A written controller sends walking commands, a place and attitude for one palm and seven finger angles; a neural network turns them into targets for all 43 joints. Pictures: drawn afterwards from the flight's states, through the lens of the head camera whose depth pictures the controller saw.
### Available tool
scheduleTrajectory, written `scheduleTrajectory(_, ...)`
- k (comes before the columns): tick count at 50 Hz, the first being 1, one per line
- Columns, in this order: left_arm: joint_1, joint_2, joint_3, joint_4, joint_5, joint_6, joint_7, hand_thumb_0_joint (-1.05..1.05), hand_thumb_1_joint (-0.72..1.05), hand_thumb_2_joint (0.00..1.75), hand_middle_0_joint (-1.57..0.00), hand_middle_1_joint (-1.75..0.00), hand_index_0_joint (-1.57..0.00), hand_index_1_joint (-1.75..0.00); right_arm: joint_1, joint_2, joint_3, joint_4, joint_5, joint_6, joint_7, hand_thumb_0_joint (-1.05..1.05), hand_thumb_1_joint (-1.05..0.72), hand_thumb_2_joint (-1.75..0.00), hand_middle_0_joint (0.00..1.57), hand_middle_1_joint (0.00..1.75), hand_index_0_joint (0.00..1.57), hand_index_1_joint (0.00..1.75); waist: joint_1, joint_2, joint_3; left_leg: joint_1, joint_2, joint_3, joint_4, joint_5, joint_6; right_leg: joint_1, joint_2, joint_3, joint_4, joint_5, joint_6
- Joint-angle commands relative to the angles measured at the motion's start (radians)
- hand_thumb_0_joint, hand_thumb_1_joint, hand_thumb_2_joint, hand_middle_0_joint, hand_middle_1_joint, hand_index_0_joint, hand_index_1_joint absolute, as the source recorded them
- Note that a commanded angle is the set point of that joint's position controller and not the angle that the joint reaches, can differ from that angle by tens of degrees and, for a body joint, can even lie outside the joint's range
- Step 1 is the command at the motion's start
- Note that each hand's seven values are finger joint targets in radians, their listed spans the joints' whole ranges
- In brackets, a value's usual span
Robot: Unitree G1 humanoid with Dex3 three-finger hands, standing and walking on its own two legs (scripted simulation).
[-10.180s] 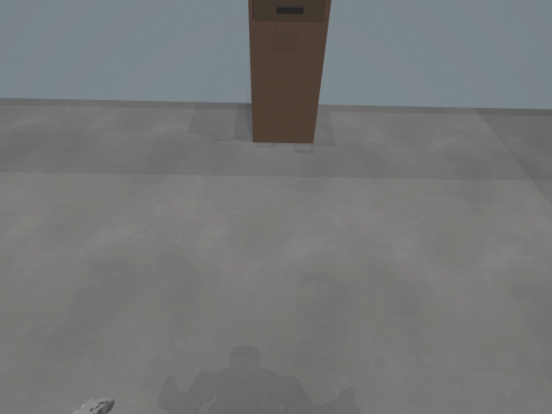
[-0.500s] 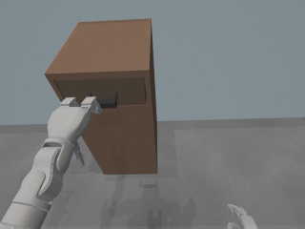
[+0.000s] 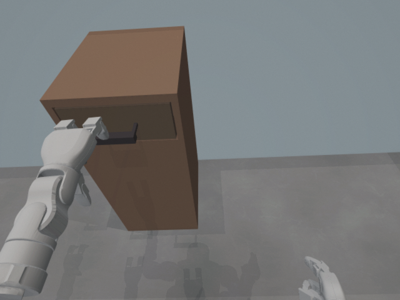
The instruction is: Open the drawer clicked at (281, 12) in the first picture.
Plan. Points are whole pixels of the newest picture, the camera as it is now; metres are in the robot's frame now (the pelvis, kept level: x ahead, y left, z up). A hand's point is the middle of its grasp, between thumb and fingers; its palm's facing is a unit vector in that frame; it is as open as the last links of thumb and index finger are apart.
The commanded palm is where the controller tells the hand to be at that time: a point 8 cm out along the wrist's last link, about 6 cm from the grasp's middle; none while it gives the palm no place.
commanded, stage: move the hooked fingers above the handle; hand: left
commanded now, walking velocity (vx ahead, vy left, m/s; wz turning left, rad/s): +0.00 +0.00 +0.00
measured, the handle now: (116, 132) +0.53 +0.32 +0.00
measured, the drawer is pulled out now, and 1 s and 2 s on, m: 0.00 0.00 0.00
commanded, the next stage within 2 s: none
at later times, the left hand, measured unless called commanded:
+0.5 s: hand (85, 149) +0.40 +0.32 +0.07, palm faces -0.04 -0.01 -1.00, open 13.8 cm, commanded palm +0.39 +0.31 +0.13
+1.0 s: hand (96, 142) +0.44 +0.33 +0.05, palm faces -0.13 -0.01 -0.99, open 13.8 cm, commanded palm +0.44 +0.31 +0.12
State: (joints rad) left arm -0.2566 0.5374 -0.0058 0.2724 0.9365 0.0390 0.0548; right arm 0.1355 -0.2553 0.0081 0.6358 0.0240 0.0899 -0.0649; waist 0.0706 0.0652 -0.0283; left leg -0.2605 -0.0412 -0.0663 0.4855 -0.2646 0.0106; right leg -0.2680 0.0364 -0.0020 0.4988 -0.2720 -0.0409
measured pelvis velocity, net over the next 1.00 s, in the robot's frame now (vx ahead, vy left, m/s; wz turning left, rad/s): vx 0.01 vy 0.04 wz -0.02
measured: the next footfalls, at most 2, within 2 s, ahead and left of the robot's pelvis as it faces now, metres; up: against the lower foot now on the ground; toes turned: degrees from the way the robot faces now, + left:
none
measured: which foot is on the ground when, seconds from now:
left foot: down 0.00-1.00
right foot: down 0.00-1.00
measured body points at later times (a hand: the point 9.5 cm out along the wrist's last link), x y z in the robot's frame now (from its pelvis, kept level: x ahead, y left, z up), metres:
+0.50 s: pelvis +0.01 +0.02 -0.01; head +0.06 +0.00 +0.44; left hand +0.39 +0.32 +0.12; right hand +0.13 -0.24 -0.14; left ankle -0.01 +0.12 -0.74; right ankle -0.01 -0.09 -0.74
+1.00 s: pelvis +0.01 +0.04 -0.01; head +0.08 +0.04 +0.43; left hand +0.44 +0.32 +0.10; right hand +0.06 -0.22 -0.15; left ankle -0.01 +0.12 -0.74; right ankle -0.01 -0.09 -0.74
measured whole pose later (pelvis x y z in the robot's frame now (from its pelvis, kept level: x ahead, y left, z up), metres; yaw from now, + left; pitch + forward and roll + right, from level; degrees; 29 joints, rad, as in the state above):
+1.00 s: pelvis +0.01 +0.04 -0.01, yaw -1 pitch +13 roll -2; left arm -0.66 0.58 -0.03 0.85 1.01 -0.04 0.08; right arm 0.34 -0.24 -0.03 0.68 0.02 0.14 -0.04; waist -0.02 0.05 -0.10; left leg -0.53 -0.07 -0.03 0.66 -0.34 0.07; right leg -0.51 0.02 0.02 0.60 -0.32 0.02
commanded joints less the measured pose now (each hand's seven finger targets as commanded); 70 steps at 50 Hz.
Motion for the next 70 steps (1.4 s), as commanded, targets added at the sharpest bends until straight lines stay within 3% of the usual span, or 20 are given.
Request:
scheduleTrajectory(1,-0.344,0.199,0.063,-0.051,-0.006,0.013,0.003,0.0,-0.5,0.3,-0.3,-1.2,-0.3,-1.2,-0.065,-0.117,-0.046,-0.132,0.007,-0.031,-0.016,0.0,-0.9,-0.9,0.2,0.3,0.2,0.3,-0.038,-0.097,-0.193,-0.029,-0.032,0.083,-0.017,0.211,0.034,0.109,-0.027,0.02,-0.063,0.259,0.015)
scheduleTrajectory(6,-0.479,0.263,0.085,-0.104,-0.006,-0.075,-0.026,0.0,-0.5,0.3,-0.3,-1.2,-0.3,-1.2,-0.029,-0.127,-0.06,-0.132,-0.004,-0.033,-0.027,0.0,-0.9,-0.9,0.2,0.3,0.2,0.3,-0.047,-0.074,-0.319,-0.015,-0.04,0.071,0.032,0.245,0.047,0.124,-0.032,0.035,-0.018,0.34,0.019)
scheduleTrajectory(9,-0.472,0.336,0.176,-0.115,-0.006,-0.147,0.008,0.0,-0.5,0.3,-0.3,-1.2,-0.3,-1.2,0.0,-0.121,-0.072,-0.119,-0.009,-0.032,-0.032,0.0,-0.9,-0.9,0.2,0.3,0.2,0.3,-0.026,-0.043,-0.386,-0.023,-0.042,0.069,0.06,0.297,0.049,0.146,-0.034,0.041,0.02,0.422,0.018)
scheduleTrajectory(13,-0.462,0.374,0.249,-0.004,-0.001,-0.16,0.079,0.0,-0.5,0.3,-0.3,-1.2,-0.3,-1.2,0.031,-0.118,-0.08,-0.096,0.001,-0.022,-0.025,0.0,-0.9,-0.9,0.2,0.3,0.2,0.3,-0.021,-0.032,-0.322,-0.091,-0.033,0.067,0.07,0.304,0.039,0.091,-0.024,0.025,0.04,0.398,0.009)
scheduleTrajectory(15,-0.454,0.382,0.258,0.022,0.008,-0.137,0.109,0.0,-0.5,0.3,-0.3,-1.2,-0.3,-1.2,0.037,-0.12,-0.083,-0.098,0.001,-0.018,-0.017,0.0,-0.9,-0.9,0.2,0.3,0.2,0.3,-0.008,-0.003,-0.349,-0.089,-0.031,0.074,0.071,0.331,0.034,0.093,-0.019,0.019,0.051,0.4,0.003)
scheduleTrajectory(21,-0.457,0.309,0.147,0.162,0.019,-0.041,0.078,0.0,-0.5,0.3,-0.3,-1.2,-0.3,-1.2,0.067,-0.146,-0.088,-0.104,0.011,0.002,-0.009,0.0,-0.9,-0.9,0.2,0.3,0.2,0.3,-0.05,-0.077,-0.36,-0.094,-0.017,0.082,0.072,0.335,0.038,0.077,-0.011,0.004,0.047,0.387,0.007)
scheduleTrajectory(26,-0.65,0.237,0.033,0.098,0.022,-0.097,0.022,0.0,-0.5,0.3,-0.3,-1.2,-0.3,-1.2,0.107,-0.149,-0.096,-0.104,0.006,0.001,-0.016,0.0,-0.9,-0.9,0.2,0.3,0.2,0.3,-0.102,-0.041,-0.378,0.002,-0.001,0.048,0.089,0.353,0.043,-0.033,-0.003,-0.007,0.044,0.296,0.001)
scheduleTrajectory(30,-0.781,0.258,0.058,0.081,0.046,-0.175,0.064,0.0,-0.5,0.3,-0.3,-1.2,-0.3,-1.2,0.15,-0.136,-0.104,-0.076,-0.002,-0.006,-0.017,0.0,-0.9,-0.9,0.2,0.3,0.2,0.3,-0.105,0.049,-0.406,0.089,0.017,0.005,0.115,0.432,0.02,-0.155,0.005,-0.022,0.072,0.224,-0.01)
scheduleTrajectory(32,-0.782,0.33,0.138,0.126,0.058,-0.188,0.106,0.0,-0.5,0.3,-0.3,-1.2,-0.3,-1.2,0.174,-0.139,-0.104,-0.06,-0.004,-0.005,-0.011,0.0,-0.9,-0.9,0.2,0.3,0.2,0.3,-0.084,0.06,-0.423,0.082,0.022,-0.008,0.123,0.484,0.002,-0.162,0.01,-0.03,0.088,0.222,-0.016)
scheduleTrajectory(36,-0.726,0.369,0.209,0.266,0.078,-0.128,0.183,0.0,-0.5,0.3,-0.3,-1.2,-0.3,-1.2,0.174,-0.136,-0.095,-0.054,-0.011,0.005,0.011,0.0,-0.9,-0.9,0.2,0.3,0.2,0.3,-0.045,0.062,-0.406,-0.007,0.021,0.005,0.117,0.519,-0.021,-0.134,0.016,-0.042,0.112,0.242,-0.024)
scheduleTrajectory(38,-0.702,0.34,0.175,0.342,0.09,-0.074,0.196,0.0,-0.5,0.3,-0.3,-1.2,-0.3,-1.2,0.176,-0.136,-0.092,-0.056,-0.011,0.011,0.022,0.0,-0.9,-0.9,0.2,0.3,0.2,0.3,-0.042,0.037,-0.41,-0.03,0.023,0.02,0.115,0.503,-0.019,-0.117,0.015,-0.042,0.112,0.255,-0.02)
scheduleTrajectory(42,-0.736,0.327,0.111,0.441,0.111,-0.011,0.15,0.0,-0.5,0.3,-0.3,-1.2,-0.3,-1.2,0.201,-0.16,-0.094,-0.065,-0.004,0.028,0.023,0.0,-0.9,-0.9,0.2,0.3,0.2,0.3,-0.072,-0.029,-0.447,-0.049,0.031,0.034,0.11,0.483,-0.003,-0.082,0.011,-0.032,0.099,0.279,-0.012)
scheduleTrajectory(46,-0.829,0.219,0.0,0.357,0.076,-0.07,0.07,0.0,-0.5,0.3,-0.3,-1.2,-0.3,-1.2,0.232,-0.165,-0.111,-0.067,-0.005,0.026,0.011,0.0,-0.9,-0.9,0.2,0.3,0.2,0.3,-0.141,-0.043,-0.454,0.048,0.048,0.004,0.131,0.519,0.008,-0.151,0.011,-0.025,0.071,0.248,0.001)
scheduleTrajectory(48,-0.892,0.212,-0.013,0.317,0.066,-0.134,0.053,0.0,-0.5,0.3,-0.3,-1.2,-0.3,-1.2,0.248,-0.162,-0.115,-0.054,-0.009,0.021,0.0,0.0,-0.9,-0.9,0.2,0.3,0.2,0.3,-0.154,-0.008,-0.427,0.082,0.05,-0.01,0.137,0.487,0.009,-0.214,0.013,-0.025,0.068,0.2,0.002)
scheduleTrajectory(51,-0.994,0.266,0.022,0.29,0.076,-0.207,0.078,0.0,-0.5,0.3,-0.3,-1.2,-0.3,-1.2,0.27,-0.16,-0.113,-0.031,-0.015,0.02,-0.008,0.0,-0.9,-0.9,0.2,0.3,0.2,0.3,-0.163,0.048,-0.403,0.075,0.045,-0.026,0.146,0.453,-0.005,-0.28,0.017,-0.029,0.082,0.149,-0.009)
scheduleTrajectory(54,-0.991,0.373,0.126,0.389,0.107,-0.216,0.153,0.0,-0.5,0.3,-0.3,-1.2,-0.3,-1.2,0.288,-0.161,-0.105,-0.016,-0.015,0.015,-0.002,0.0,-0.9,-0.9,0.2,0.3,0.2,0.3,-0.137,0.104,-0.387,-0.003,0.033,-0.026,0.153,0.384,-0.015,-0.313,0.024,-0.037,0.115,0.117,-0.022)
scheduleTrajectory(58,-0.971,0.444,0.178,0.53,0.134,-0.134,0.241,0.0,-0.5,0.3,-0.3,-1.2,-0.3,-1.2,0.287,-0.166,-0.091,-0.016,-0.026,0.018,0.014,0.0,-0.9,-0.9,0.2,0.3,0.2,0.3,-0.117,0.099,-0.437,-0.115,0.017,0.01,0.171,0.346,-0.008,-0.261,0.024,-0.04,0.147,0.153,-0.025)
scheduleTrajectory(62,-0.918,0.455,0.163,0.621,0.133,-0.053,0.218,0.0,-0.5,0.3,-0.3,-1.2,-0.3,-1.2,0.3,-0.177,-0.092,-0.028,-0.024,0.033,0.022,0.0,-0.9,-0.9,0.2,0.3,0.2,0.3,-0.11,0.027,-0.555,-0.15,0.018,0.05,0.179,0.389,0.01,-0.123,0.019,-0.021,0.148,0.282,-0.009)
scheduleTrajectory(67,-0.838,0.455,0.144,0.687,0.115,-0.06,0.122,0.0,-0.5,0.3,-0.3,-1.2,-0.3,-1.2,0.304,-0.187,-0.091,-0.031,-0.003,0.054,0.005,0.0,-0.9,-0.9,0.2,0.3,0.2,0.3,-0.124,-0.1,-0.463,-0.238,0.016,0.082,0.151,0.303,0.04,-0.038,0.011,0.01,0.099,0.333,0.009)
scheduleTrajectory(70,-0.852,0.469,0.151,0.599,0.111,-0.128,0.093,0.0,-0.5,0.3,-0.3,-1.2,-0.3,-1.2,0.295,-0.187,-0.094,-0.043,0.002,0.046,-0.01,0.0,-0.9,-0.9,0.2,0.3,0.2,0.3,-0.129,-0.072,-0.431,-0.24,0.014,0.086,0.142,0.27,0.05,-0.035,0.006,0.022,0.083,0.337,0.009)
